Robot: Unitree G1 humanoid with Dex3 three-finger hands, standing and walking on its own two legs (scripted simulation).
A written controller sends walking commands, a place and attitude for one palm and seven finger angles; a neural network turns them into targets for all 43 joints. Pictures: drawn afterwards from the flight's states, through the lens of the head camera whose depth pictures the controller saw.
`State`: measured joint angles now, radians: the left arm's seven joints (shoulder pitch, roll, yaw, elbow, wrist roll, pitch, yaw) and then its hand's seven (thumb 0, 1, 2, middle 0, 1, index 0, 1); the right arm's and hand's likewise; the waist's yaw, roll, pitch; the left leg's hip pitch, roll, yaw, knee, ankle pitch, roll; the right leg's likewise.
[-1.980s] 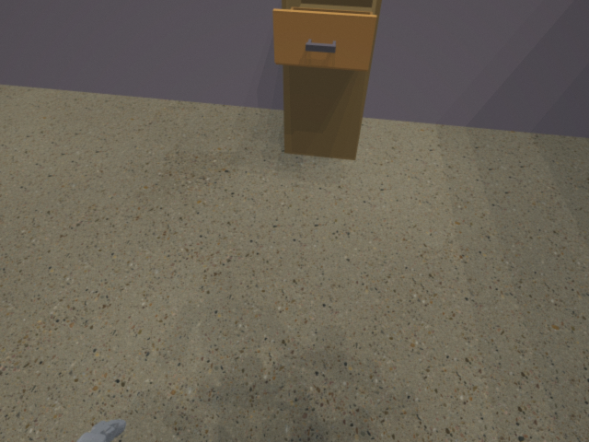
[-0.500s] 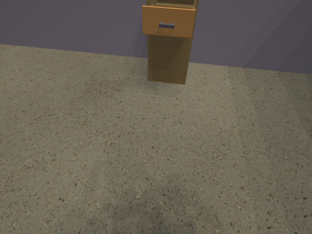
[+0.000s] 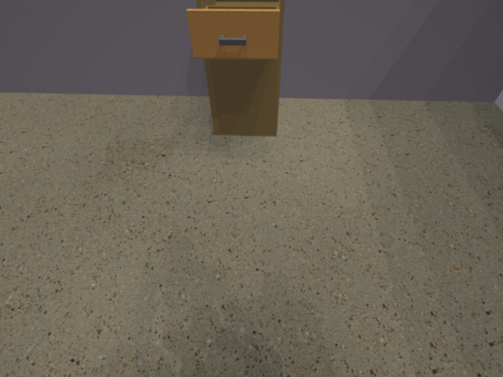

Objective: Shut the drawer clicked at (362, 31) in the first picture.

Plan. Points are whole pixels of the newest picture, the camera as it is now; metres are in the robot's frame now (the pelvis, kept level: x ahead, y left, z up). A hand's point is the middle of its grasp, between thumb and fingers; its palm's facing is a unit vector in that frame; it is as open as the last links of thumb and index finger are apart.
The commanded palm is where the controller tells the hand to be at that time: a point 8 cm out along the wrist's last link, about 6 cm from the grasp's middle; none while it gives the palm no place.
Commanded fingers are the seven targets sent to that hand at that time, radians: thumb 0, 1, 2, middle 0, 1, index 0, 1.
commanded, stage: walk to a spot facing it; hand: left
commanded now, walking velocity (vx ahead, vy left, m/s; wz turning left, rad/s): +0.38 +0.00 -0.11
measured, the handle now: (233, 39) +1.28 +0.15 -0.02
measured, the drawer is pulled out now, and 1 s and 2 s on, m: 0.30 0.30 0.30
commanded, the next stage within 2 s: turn to face it in 1.40 s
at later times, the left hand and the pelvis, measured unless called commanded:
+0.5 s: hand (143, 365) +0.18 +0.23 -0.18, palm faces -0.01 -0.99 -0.15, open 7.4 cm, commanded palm none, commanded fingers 0.00 0.90 0.90 -0.20 -0.30 -0.20 -0.30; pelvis +0.22 +0.06 +0.00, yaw -7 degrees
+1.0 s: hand (206, 208) +0.54 +0.16 -0.16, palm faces -0.30 -0.95 -0.11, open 7.4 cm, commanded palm none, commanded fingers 0.00 0.90 0.90 -0.20 -0.30 -0.20 -0.30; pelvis +0.41 +0.03 +0.02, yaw -14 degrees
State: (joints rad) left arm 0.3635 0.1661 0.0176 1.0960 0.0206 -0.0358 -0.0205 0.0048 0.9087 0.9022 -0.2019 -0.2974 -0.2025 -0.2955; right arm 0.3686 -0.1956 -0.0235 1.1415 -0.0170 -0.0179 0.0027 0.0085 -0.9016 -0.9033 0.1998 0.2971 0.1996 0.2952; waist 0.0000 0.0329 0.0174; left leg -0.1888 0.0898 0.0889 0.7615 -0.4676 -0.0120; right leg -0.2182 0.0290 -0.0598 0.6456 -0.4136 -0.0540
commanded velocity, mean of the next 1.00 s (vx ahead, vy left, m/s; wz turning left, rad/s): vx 0.37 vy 0.00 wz -0.17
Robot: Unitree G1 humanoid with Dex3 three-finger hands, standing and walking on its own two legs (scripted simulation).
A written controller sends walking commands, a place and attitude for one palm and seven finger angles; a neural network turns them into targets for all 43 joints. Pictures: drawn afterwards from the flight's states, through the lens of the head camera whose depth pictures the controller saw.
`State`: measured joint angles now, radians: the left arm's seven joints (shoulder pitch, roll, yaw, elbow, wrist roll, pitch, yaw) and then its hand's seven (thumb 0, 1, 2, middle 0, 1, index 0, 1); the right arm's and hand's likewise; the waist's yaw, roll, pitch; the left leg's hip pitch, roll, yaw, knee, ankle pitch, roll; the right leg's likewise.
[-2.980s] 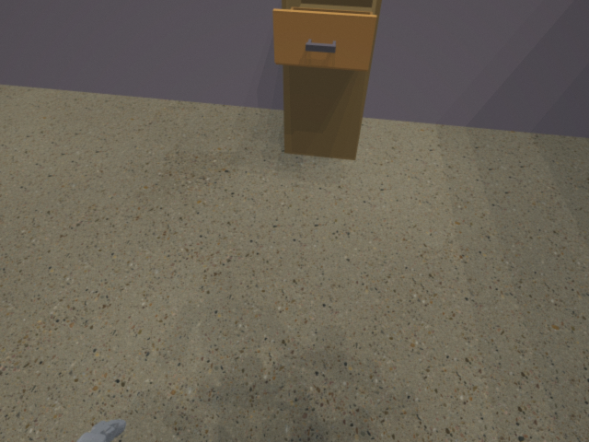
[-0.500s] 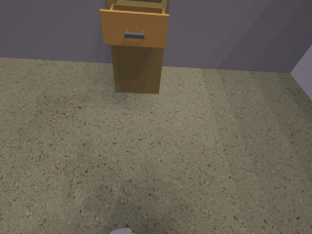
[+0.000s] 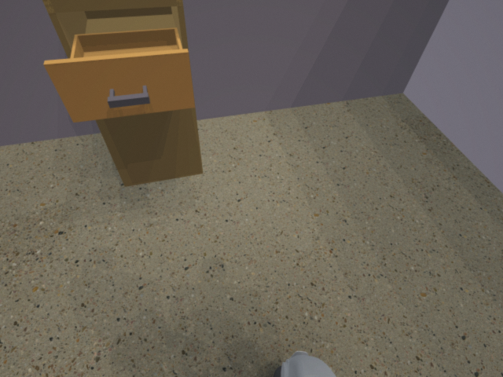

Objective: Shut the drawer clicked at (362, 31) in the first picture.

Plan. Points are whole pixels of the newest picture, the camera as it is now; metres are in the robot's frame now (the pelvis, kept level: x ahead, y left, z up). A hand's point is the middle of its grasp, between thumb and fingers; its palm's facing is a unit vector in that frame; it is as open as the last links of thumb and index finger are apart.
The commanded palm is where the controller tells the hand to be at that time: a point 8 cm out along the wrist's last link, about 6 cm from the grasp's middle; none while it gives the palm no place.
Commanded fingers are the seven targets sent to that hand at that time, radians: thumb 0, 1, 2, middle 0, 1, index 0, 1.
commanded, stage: walk to a spot facing it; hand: left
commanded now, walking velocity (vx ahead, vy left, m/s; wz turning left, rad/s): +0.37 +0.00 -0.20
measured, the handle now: (128, 95) +0.81 +0.32 -0.03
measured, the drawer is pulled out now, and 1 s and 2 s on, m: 0.30 0.30 0.30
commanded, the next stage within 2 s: turn to face it in 0.40 s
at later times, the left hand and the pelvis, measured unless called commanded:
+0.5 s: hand (151, 361) +0.19 +0.18 -0.19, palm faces +0.08 -0.99 -0.14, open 7.3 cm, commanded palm none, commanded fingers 0.00 0.90 0.90 -0.20 -0.30 -0.20 -0.30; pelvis +0.22 +0.01 -0.01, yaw +0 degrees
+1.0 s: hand (158, 264) +0.37 +0.19 -0.16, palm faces +0.13 -0.96 -0.25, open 7.3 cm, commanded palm none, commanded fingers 0.00 0.90 0.90 -0.20 -0.30 -0.20 -0.30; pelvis +0.31 +0.01 +0.00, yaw +6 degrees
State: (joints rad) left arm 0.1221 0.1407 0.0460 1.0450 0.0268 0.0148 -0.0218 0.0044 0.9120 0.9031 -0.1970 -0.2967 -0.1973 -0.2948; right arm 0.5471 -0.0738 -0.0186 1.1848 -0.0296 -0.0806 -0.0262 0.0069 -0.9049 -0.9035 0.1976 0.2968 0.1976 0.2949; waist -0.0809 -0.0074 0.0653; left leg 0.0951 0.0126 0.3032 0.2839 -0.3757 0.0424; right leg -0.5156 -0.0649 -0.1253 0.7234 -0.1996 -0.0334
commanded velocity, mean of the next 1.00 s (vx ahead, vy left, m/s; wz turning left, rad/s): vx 0.15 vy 0.00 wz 0.15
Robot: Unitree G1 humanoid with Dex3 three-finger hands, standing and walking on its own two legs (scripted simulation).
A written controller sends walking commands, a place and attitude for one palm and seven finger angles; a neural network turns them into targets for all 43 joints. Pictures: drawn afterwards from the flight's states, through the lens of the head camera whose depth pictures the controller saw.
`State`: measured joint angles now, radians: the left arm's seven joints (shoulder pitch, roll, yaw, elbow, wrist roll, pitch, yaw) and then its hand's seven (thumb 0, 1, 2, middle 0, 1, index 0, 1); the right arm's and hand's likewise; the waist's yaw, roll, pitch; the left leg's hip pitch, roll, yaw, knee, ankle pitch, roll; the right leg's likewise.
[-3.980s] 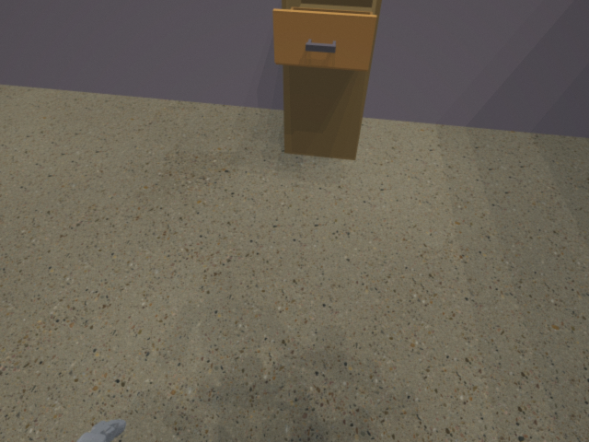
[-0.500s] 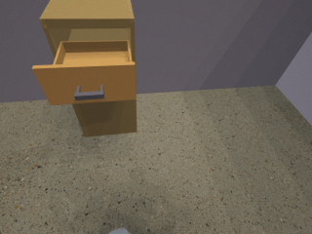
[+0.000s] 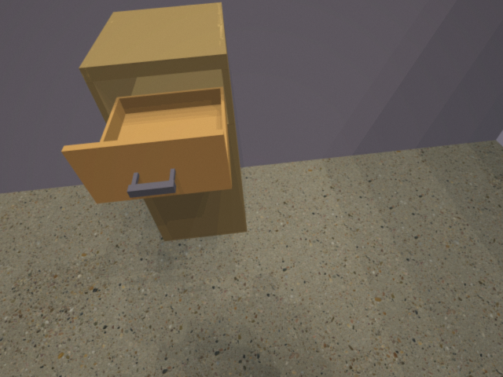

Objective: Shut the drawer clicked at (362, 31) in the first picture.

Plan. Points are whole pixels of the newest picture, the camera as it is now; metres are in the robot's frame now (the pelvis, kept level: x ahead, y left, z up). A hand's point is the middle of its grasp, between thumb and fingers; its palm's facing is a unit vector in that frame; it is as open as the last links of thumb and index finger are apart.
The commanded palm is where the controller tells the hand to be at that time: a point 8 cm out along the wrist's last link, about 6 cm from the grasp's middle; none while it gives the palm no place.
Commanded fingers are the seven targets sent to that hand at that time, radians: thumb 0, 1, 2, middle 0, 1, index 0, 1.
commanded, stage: take the last steps up to it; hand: left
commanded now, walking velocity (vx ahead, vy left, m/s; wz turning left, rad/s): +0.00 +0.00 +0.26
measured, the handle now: (153, 182) +0.53 +0.26 -0.03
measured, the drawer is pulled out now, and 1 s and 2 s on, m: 0.30 0.30 0.30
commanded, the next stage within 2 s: come to a stop and stand still in 1.20 s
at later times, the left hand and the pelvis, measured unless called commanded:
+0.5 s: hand out of the picture +0.00 +0.21 -0.17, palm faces +0.14 -0.98 -0.15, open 7.4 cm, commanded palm none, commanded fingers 0.00 0.90 0.90 -0.20 -0.30 -0.20 -0.30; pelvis +0.03 +0.03 +0.01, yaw +5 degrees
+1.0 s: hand (180, 369) +0.18 +0.15 -0.16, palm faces +0.15 -0.97 -0.21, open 7.2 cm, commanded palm none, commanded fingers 0.00 0.90 0.90 -0.20 -0.30 -0.20 -0.30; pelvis +0.16 -0.03 +0.01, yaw +5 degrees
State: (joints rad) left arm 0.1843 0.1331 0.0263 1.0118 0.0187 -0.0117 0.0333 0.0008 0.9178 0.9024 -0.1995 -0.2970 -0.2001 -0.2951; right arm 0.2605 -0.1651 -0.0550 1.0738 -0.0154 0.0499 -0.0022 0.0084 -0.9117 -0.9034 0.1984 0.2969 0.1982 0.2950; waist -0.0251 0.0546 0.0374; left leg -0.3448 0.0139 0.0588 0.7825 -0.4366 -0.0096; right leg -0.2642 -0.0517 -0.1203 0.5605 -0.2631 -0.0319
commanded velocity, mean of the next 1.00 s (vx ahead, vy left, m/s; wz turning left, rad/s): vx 0.27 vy -0.02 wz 0.04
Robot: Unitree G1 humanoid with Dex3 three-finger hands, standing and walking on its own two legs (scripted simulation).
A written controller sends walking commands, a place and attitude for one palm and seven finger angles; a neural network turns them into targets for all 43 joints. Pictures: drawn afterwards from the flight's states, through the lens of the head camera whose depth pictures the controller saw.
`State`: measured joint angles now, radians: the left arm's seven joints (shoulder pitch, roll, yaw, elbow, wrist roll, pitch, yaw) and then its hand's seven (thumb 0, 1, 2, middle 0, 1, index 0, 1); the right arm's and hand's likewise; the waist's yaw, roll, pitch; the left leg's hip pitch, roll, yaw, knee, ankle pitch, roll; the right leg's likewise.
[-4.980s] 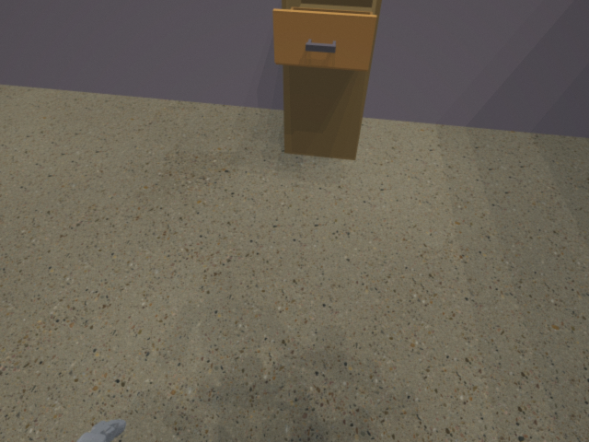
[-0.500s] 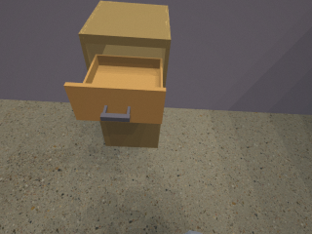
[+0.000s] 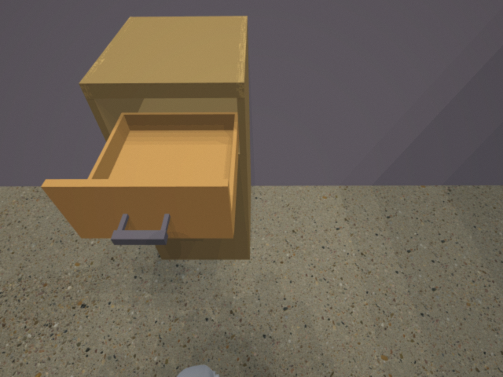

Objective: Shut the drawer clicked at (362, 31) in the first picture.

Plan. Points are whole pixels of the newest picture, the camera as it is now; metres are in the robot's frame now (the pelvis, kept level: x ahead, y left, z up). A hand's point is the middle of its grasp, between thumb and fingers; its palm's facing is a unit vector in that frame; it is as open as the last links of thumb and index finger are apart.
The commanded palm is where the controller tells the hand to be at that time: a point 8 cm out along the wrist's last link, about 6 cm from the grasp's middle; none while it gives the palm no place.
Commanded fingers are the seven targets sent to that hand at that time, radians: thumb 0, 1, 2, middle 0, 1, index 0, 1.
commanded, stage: take the last steps up to it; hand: left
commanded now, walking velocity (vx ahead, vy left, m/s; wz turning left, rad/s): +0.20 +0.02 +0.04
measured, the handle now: (142, 228) +0.39 +0.25 -0.04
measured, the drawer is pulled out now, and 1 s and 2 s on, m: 0.30 0.30 0.30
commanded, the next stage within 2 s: come to a stop and stand still in 0.20 s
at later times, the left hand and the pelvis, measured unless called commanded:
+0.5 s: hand out of the picture +0.11 +0.21 -0.18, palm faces +0.05 -0.98 -0.18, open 7.4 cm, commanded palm none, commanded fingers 0.00 0.90 0.90 -0.20 -0.30 -0.20 -0.30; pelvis +0.10 +0.03 +0.00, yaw -1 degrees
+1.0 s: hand out of the picture +0.10 +0.20 -0.17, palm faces +0.08 -0.97 -0.24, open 7.3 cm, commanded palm none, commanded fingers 0.00 0.90 0.90 -0.20 -0.30 -0.20 -0.30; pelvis +0.05 +0.01 +0.00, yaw +0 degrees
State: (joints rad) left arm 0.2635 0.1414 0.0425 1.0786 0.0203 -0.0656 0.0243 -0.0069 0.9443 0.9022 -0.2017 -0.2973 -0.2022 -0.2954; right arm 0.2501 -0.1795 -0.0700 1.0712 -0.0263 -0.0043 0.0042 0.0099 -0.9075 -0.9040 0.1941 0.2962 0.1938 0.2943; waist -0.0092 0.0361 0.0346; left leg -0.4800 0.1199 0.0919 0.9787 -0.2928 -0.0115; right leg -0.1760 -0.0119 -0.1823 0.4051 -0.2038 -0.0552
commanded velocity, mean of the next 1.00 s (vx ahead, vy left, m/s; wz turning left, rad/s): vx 0.02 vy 0.03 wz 0.00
